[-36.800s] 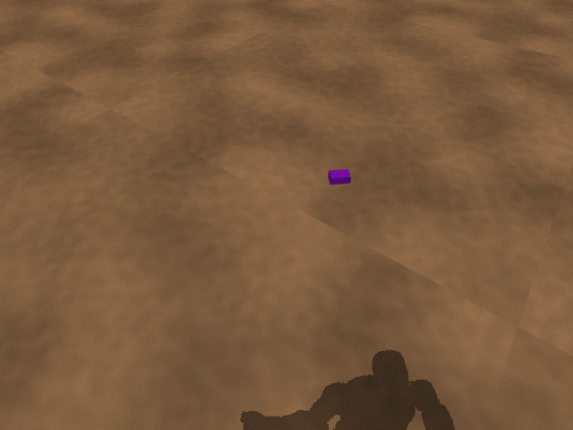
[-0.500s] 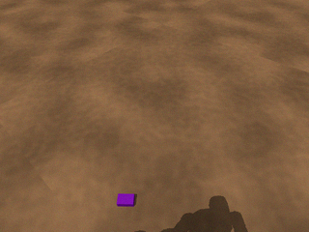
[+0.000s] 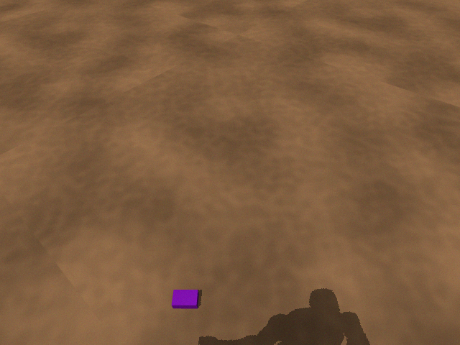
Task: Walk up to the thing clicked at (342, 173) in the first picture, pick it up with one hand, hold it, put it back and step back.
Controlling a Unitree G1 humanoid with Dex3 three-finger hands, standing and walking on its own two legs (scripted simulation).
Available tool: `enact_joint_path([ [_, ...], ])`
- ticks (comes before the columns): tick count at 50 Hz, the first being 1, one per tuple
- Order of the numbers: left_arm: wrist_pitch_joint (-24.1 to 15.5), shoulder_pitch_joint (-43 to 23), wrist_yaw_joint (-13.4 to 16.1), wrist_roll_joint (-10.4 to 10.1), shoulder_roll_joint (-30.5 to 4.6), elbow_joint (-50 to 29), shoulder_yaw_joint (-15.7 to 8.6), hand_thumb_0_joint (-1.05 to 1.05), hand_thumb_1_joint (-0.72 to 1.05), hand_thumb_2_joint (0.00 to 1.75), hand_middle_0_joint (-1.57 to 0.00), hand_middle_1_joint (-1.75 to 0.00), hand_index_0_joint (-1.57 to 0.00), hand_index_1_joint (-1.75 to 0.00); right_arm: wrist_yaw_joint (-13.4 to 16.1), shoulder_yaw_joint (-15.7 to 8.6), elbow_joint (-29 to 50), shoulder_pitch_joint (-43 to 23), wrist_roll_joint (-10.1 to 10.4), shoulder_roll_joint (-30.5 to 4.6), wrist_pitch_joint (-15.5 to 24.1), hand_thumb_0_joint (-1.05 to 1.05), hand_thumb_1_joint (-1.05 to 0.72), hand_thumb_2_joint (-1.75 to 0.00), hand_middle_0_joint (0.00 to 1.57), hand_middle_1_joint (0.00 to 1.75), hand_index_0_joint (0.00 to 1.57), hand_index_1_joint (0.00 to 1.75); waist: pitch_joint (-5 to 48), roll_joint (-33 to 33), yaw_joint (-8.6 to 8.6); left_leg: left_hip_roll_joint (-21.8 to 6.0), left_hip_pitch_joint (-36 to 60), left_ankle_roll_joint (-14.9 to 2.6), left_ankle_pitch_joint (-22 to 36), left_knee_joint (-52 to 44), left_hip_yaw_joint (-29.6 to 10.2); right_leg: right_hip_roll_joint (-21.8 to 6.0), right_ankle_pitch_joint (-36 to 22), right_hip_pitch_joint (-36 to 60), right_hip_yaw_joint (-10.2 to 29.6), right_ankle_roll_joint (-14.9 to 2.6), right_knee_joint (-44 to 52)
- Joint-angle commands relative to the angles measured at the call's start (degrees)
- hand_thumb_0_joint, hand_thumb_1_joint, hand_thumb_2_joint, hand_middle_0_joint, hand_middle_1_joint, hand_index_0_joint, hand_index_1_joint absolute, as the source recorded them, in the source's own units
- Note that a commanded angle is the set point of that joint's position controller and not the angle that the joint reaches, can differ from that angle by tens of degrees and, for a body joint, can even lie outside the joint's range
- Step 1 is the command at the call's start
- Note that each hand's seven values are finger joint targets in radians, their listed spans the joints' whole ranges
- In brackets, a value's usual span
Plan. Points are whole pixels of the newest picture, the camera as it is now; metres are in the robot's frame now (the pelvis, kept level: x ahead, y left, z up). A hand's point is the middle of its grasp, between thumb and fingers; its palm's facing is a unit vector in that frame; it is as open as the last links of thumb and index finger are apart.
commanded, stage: stand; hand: left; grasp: from above
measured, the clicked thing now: (185, 299) +0.47 +0.22 -0.76
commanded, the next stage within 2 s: step back in 0.82 s
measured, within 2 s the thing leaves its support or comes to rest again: neither
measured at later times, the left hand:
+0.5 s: hand out of the picture +0.07 +0.25 -0.16, palm faces +0.01 -0.94 -0.34, open 7.4 cm
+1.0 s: hand out of the picture +0.08 +0.27 -0.16, palm faces +0.03 -0.93 -0.38, open 7.4 cm
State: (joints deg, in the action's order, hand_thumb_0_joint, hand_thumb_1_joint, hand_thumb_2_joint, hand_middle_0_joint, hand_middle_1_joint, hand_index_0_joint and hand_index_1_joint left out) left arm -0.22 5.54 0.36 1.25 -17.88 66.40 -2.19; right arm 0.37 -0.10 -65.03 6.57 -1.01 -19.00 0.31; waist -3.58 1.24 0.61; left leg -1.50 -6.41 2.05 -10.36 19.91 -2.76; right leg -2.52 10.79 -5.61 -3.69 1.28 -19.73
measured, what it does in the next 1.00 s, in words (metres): stands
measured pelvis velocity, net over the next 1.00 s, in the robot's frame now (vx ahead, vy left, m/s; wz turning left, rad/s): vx -0.02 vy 0.01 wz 0.01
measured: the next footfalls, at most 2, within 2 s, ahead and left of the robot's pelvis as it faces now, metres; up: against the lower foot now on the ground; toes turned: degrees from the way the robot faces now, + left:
right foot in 1.50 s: -0.10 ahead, -0.08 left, +0.00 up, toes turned -1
left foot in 1.86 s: -0.16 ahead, +0.16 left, +0.00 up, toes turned -3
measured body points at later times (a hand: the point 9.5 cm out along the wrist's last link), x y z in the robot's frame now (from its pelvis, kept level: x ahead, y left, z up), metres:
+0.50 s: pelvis +0.00 +0.00 +0.00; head +0.01 -0.01 +0.45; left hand +0.07 +0.30 -0.13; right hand +0.08 -0.30 -0.14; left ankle +0.01 +0.14 -0.75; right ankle +0.00 -0.13 -0.75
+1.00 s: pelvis -0.02 +0.01 -0.01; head +0.03 +0.00 +0.43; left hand +0.08 +0.32 -0.14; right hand +0.08 -0.31 -0.14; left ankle +0.00 +0.14 -0.73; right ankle +0.00 -0.13 -0.75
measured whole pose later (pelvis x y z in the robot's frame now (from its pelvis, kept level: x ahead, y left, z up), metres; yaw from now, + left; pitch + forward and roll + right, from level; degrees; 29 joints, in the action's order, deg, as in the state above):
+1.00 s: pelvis -0.02 +0.01 -0.01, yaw +1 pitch -2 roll +0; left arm 1.3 3.5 0.3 0.4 -20.1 59.0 -4.2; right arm -0.9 -2.2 -58.4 4.3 0.4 -22.7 -2.2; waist -8.9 1.1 -0.4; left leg 0.4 -18.0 -1.1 -17.7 39.1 -2.9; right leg -3.8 14.2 -13.7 -3.7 0.8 -30.1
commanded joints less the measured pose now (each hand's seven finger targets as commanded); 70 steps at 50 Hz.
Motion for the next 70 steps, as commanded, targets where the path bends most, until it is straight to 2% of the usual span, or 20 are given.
enact_joint_path([
  [1, -0.97, -1.48, 0.78, -0.14, -12.21, -3.26, -1.85, 0.0, 0.9, 0.9, -0.2, -0.3, -0.2, -0.3, 0.77, -2.39, 3.13, -1.75, -0.02, -11.11, 0.91, 0.0, -0.9, -0.9, 0.2, 0.3, 0.2, 0.3, 3.07, -0.77, -0.11, -5.24, -2.06, -2.92, 5.41, -3.44, -3.28, -5.2, -3.43, 1.11, 4.65, -1.65, 3.97],
  [18, -1.2, -1.29, 0.59, -0.43, -12.44, -3.86, -1.52, 0.0, 0.9, 0.9, -0.2, -0.3, -0.2, -0.3, 0.62, -2.14, 3.06, -1.92, 0.05, -11.55, 1.02, 0.0, -0.9, -0.9, 0.2, 0.3, 0.2, 0.3, 4.7, -0.73, -0.18, -5.56, -0.94, -2.92, 8.84, -3.04, -2.94, -5.52, -7.54, 1.85, 4.78, -1.79, 3.1],
  [29, -1.42, -1.15, 0.49, -0.36, -13.17, -4.12, -1.55, 0.0, 0.9, 0.9, -0.2, -0.3, -0.2, -0.3, 0.35, -2.28, 3.18, -1.74, 0.09, -11.77, 0.88, 0.0, -0.9, -0.9, 0.2, 0.3, 0.2, 0.3, 3.49, -0.94, -0.32, -5.28, -1.67, -2.67, 5.13, -3.65, -3.08, -5.47, -3.74, 0.99, 5.07, -1.84, 4.34],
  [40, -1.31, -0.75, 0.37, -0.53, -13.09, -4.37, -1.49, 0.0, 0.9, 0.9, -0.2, -0.3, -0.2, -0.3, 0.49, -2.06, 3.5, -1.71, 0.14, -12.19, 1.22, 0.0, -0.9, -0.9, 0.2, 0.3, 0.2, 0.3, 5.12, -0.57, -0.31, -5.7, -0.46, -2.93, 9.88, -3.01, -2.8, -5.65, -9.02, 2.25, 4.95, -1.88, 2.94],
  [41, -0.78, -1.2, 0.64, -1.79, -17.38, -5.67, -4.0, 0.0, 0.9, 0.9, -0.2, -0.3, -0.2, -0.3, 0.05, -3.45, 5.08, -3.53, 0.77, -15.63, 0.04, 0.0, -0.9, -0.9, 0.2, 0.3, 0.2, 0.3, -1.08, -1.09, -0.38, -4.48, -5.51, -4.32, 18.95, 3.15, -2.98, -5.32, -17.43, -2.08, 5.35, -2.58, -2.05],
  [44, -0.31, -0.27, 1.08, -1.93, -16.65, -8.3, -4.61, 0.0, 0.9, 0.9, -0.2, -0.3, -0.2, -0.3, -0.11, -4.03, 7.15, -0.98, 1.54, -14.26, -0.78, 0.0, -0.9, -0.9, 0.2, 0.3, 0.2, 0.3, 6.06, -2.82, -1.17, -3.34, -4.68, -5.48, 22.26, 10.68, -1.04, -6.91, -21.8, 0.15, 5.51, -5.87, -5.24],
  [47, 0.47, -2.98, 1.03, -1.25, -17.75, -11.89, -5.19, 0.0, 0.9, 0.9, -0.2, -0.3, -0.2, -0.3, -0.32, -4.56, 9.11, 0.33, 1.61, -13.16, -2.04, 0.0, -0.9, -0.9, 0.2, 0.3, 0.2, 0.3, 7.7, -8.11, -1.57, 1.88, -6.19, -4.46, 6.91, 21.83, 1.88, -13.42, -20.42, -4.12, 10.95, -11.35, -3.06],
  [48, 0.71, -4.91, 1.09, -0.8, -18.6, -13.35, -5.34, 0.0, 0.9, 0.9, -0.2, -0.3, -0.2, -0.3, -0.53, -4.91, 9.78, 1.1, 1.39, -13.08, -2.72, 0.0, -0.9, -0.9, 0.2, 0.3, 0.2, 0.3, 6.78, -11.64, -1.65, 4.28, -7.01, -4.57, -7.74, 28.96, 2.03, -17.18, -18.83, -8.34, 13.91, -14.15, -1.69],
  [49, 0.7, -5.99, 1.19, 0.04, -19.07, -14.78, -5.44, 0.0, 0.9, 0.9, -0.2, -0.3, -0.2, -0.3, -0.73, -5.21, 10.56, 2.5, 1.04, -13.05, -3.25, 0.0, -0.9, -0.9, 0.2, 0.3, 0.2, 0.3, 6.26, -13.43, -1.98, 3.92, -8.9, -4.94, -18.54, 33.89, -0.14, -19.72, -18.36, -9.85, 15.65, -16.3, -2.03],
  [51, 0.71, -9.29, 1.44, 0.5, -19.24, -16.72, -5.39, 0.0, 0.9, 0.9, -0.2, -0.3, -0.2, -0.3, -1.15, -5.55, 11.44, 5.49, 1.39, -13.33, -3.57, 0.0, -0.9, -0.9, 0.2, 0.3, 0.2, 0.3, 4.5, -13.67, -3.89, 1.93, -9.59, -5.57, -20.39, 34.1, -2.62, -19.14, -17.85, -12.92, 13.29, -15.31, -4.43],
  [53, 1.06, -9.93, 1.61, 0.52, -18.33, -18.05, -4.78, 0.0, 0.9, 0.9, -0.2, -0.3, -0.2, -0.3, -1.11, -6.05, 11.32, 8.01, 1.07, -13.62, -2.84, 0.0, -0.9, -0.9, 0.2, 0.3, 0.2, 0.3, 5.23, -12.36, -4.19, 1.04, -8.86, -5.09, -11.12, 21.12, -0.49, -15.13, -15.97, -10.82, 10.19, -10.81, -11.07],
  [54, 1.59, -9.33, 1.45, -0.01, -17.29, -18.14, -4.43, 0.0, 0.9, 0.9, -0.2, -0.3, -0.2, -0.3, -1.0, -6.16, 11.07, 8.4, 0.41, -13.45, -2.28, 0.0, -0.9, -0.9, 0.2, 0.3, 0.2, 0.3, 4.61, -8.69, -4.31, 1.04, -8.76, -4.45, -0.62, 11.68, 0.83, -11.47, -11.82, -9.96, 7.45, -8.23, -15.59],
  [55, 2.3, -6.74, 1.27, -0.71, -14.64, -18.69, -4.07, 0.0, 0.9, 0.9, -0.2, -0.3, -0.2, -0.3, -0.73, -6.7, 11.91, 6.99, -0.78, -15.56, -1.77, 0.0, -0.9, -0.9, 0.2, 0.3, 0.2, 0.3, 3.48, 2.33, -2.76, -4.03, -8.68, -4.87, 14.05, 4.01, -7.38, -4.34, -2.77, -12.25, 4.09, -5.43, -24.48],
  [56, 2.83, -4.18, 1.49, -1.24, -11.25, -19.38, -3.59, 0.0, 0.9, 0.9, -0.2, -0.3, -0.2, -0.3, -0.52, -7.6, 13.37, 5.81, -2.13, -20.17, -1.12, 0.0, -0.9, -0.9, 0.2, 0.3, 0.2, 0.3, 3.35, 13.36, -1.34, -13.08, -2.33, -8.03, 28.99, 1.47, -21.97, 6.06, 22.28, -23.4, 6.1, -3.65, -33.81],
  [57, 3.23, -3.23, 2.05, -1.03, -12.97, -18.73, -4.15, 0.0, 0.9, 0.9, -0.2, -0.3, -0.2, -0.3, -0.43, -7.98, 14.09, 5.71, -1.25, -22.63, -0.87, 0.0, -0.9, -0.9, 0.2, 0.3, 0.2, 0.3, 6.59, 9.05, -2.2, -16.52, -3.36, -13.03, 36.47, 3.89, -22.86, 7.6, 28.33, -21.03, 12.79, -3.53, -40.95],
  [58, 3.21, -3.72, 2.56, -0.86, -13.56, -18.46, -4.06, 0.0, 0.9, 0.9, -0.2, -0.3, -0.2, -0.3, -0.16, -8.09, 15.33, 4.03, -0.99, -22.85, -0.79, 0.0, -0.9, -0.9, 0.2, 0.3, 0.2, 0.3, 8.63, 9.8, -2.82, -17.36, -2.31, -13.74, 35.44, 3.86, -24.88, 8.54, 28.75, -21.97, 16.07, -3.73, -44.47],
  [61, 3.02, 0.68, 2.67, -1.58, -14.87, -17.04, -4.14, 0.0, 0.9, 0.9, -0.2, -0.3, -0.2, -0.3, 1.32, -6.64, 17.44, -1.73, -1.13, -17.07, -0.63, 0.0, -0.9, -0.9, 0.2, 0.3, 0.2, 0.3, 8.14, 7.61, 1.14, -12.43, 0.31, -14.31, 29.8, 8.19, -13.25, 7.0, 19.49, -25.0, 15.42, -3.08, -50.77],
  [63, 2.63, 1.36, 2.29, -0.97, -15.32, -17.86, -4.45, 0.0, 0.9, 0.9, -0.2, -0.3, -0.2, -0.3, 1.68, -6.62, 17.96, 1.32, -0.95, -15.67, -0.65, 0.0, -0.9, -0.9, 0.2, 0.3, 0.2, 0.3, 8.88, 6.12, -0.32, -13.21, 4.28, -16.27, 31.47, 9.54, -13.41, 6.37, 19.68, -25.01, 13.67, -1.49, -49.73],
  [67, 1.99, -1.36, 1.74, -0.75, -14.51, -20.31, -4.67, 0.0, 0.9, 0.9, -0.2, -0.3, -0.2, -0.3, 1.9, -6.85, 18.28, 5.3, -0.66, -16.13, -0.68, 0.0, -0.9, -0.9, 0.2, 0.3, 0.2, 0.3, 6.94, 5.26, -3.38, -14.36, 6.3, -17.83, 32.02, 10.17, -13.05, 5.62, 20.7, -24.1, 11.82, -0.06, -40.59],
  [70, 1.46, 0.9, 1.3, -0.72, -14.04, -20.78, -4.9, 0.0, 0.9, 0.9, -0.2, -0.3, -0.2, -0.3, 1.77, -6.69, 19.47, 4.77, -0.42, -16.62, -0.89, 0.0, -0.9, -0.9, 0.2, 0.3, 0.2, 0.3, 9.17, 6.14, -3.12, -13.47, 7.18, -16.61, 28.72, 11.45, -11.25, 4.42, 18.32, -20.3, 8.87, -0.55, -30.53],
])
